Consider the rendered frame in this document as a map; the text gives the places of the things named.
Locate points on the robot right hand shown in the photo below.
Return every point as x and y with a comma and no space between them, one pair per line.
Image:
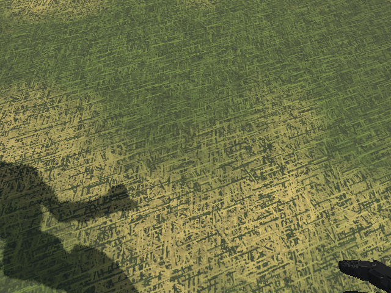
377,273

